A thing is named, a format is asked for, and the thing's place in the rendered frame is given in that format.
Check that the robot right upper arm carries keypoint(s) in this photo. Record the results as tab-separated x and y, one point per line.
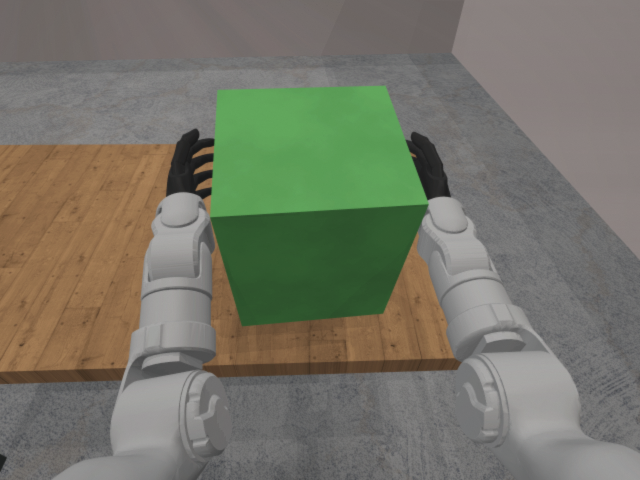
523	406

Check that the left robot forearm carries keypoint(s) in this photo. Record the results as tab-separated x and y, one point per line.
175	333

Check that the carton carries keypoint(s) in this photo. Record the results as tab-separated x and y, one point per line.
315	201

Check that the table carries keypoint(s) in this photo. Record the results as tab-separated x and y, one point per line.
75	225

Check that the right robot hand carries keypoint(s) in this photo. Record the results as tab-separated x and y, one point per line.
429	166

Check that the right robot forearm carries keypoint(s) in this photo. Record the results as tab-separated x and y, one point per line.
480	315

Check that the left robot hand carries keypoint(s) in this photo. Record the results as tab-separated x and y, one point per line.
180	177

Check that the robot left upper arm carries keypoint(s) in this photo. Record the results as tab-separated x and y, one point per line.
163	428

